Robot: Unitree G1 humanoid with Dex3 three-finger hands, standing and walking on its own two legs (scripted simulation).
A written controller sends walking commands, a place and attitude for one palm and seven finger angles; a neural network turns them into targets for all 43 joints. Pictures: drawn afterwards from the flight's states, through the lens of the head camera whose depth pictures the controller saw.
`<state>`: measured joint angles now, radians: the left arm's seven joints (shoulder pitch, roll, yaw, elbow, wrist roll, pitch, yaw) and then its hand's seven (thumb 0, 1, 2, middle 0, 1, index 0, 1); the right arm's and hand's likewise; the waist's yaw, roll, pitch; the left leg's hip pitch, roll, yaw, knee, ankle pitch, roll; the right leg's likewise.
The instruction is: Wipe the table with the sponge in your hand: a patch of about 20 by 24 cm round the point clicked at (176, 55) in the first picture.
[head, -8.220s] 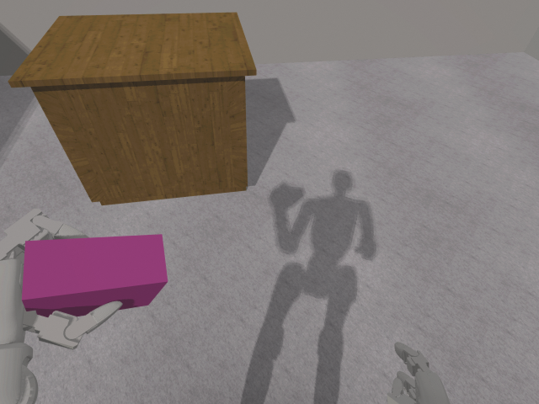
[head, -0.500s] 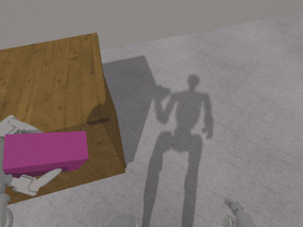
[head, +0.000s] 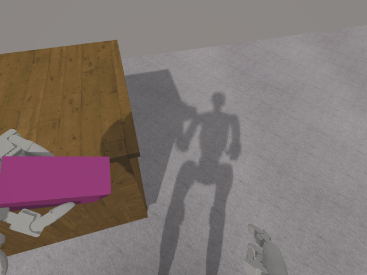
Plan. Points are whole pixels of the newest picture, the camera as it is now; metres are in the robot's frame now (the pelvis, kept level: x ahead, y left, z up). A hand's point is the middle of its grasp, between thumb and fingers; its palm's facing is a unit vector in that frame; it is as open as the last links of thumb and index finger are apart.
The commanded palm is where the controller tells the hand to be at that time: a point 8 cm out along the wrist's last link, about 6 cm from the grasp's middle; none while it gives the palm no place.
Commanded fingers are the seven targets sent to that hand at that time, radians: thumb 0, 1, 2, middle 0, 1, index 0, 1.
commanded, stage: come to a stop and stand still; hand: left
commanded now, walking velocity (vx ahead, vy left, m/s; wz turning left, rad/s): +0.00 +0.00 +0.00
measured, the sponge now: (73, 183) +0.23 +0.19 +0.16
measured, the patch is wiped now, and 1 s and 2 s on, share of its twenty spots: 0.00 0.00 0.00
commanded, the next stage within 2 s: look again from close up in 1.10 s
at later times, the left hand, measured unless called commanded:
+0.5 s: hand (29, 180) +0.22 +0.25 +0.17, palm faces +0.37 -0.85 -0.38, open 10.0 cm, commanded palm +0.16 +0.27 +0.18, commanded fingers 0.00 0.10 1.30 -1.20 -1.60 -1.20 -1.60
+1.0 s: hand (24, 165) +0.25 +0.28 +0.16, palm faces +0.35 -0.87 -0.35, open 10.0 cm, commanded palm +0.19 +0.31 +0.18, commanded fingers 0.00 0.10 1.30 -1.20 -1.60 -1.20 -1.60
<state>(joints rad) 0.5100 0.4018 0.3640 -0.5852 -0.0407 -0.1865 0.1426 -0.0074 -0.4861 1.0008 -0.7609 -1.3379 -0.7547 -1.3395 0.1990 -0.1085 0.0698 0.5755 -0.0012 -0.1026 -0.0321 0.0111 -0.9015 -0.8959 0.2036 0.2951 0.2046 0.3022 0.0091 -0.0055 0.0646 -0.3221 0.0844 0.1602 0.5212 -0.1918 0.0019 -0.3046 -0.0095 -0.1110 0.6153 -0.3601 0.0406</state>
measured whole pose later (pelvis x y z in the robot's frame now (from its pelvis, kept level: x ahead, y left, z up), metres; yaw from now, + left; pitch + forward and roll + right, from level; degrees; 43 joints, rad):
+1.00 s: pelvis +0.02 +0.04 +0.01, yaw -2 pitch +1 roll -1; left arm 0.41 0.37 0.32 -0.46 -0.05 -0.16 0.10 -0.01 -0.49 1.00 -0.76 -1.34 -0.75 -1.34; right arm 0.19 -0.20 0.06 0.55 -0.01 -0.09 -0.04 0.01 -0.90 -0.90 0.20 0.30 0.21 0.30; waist 0.04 -0.02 0.02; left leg -0.21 -0.06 0.05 0.41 -0.21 0.08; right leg -0.17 0.00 -0.08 0.36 -0.20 0.00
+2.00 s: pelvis +0.04 +0.05 +0.00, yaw -3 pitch +0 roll +0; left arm 0.45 0.40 0.34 -0.46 -0.04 -0.19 0.12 -0.01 -0.49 1.01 -0.76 -1.34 -0.75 -1.34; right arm 0.22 -0.23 0.02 0.55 -0.01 -0.06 -0.04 0.01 -0.90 -0.90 0.20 0.29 0.20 0.30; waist 0.01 -0.02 0.00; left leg -0.23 -0.08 0.09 0.54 -0.31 0.11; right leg -0.28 -0.03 -0.05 0.65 -0.36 -0.02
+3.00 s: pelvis +0.08 +0.21 +0.00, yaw -5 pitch +0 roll +1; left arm 0.47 0.34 0.34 -0.46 -0.03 -0.20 0.15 -0.01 -0.49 1.01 -0.76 -1.34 -0.75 -1.34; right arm 0.21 -0.24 0.00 0.63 0.00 -0.05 -0.03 0.01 -0.90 -0.90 0.20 0.29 0.20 0.30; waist 0.02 -0.02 0.02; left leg -0.47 0.02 -0.01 0.93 -0.34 0.00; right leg -0.27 -0.10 -0.10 0.58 -0.30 0.02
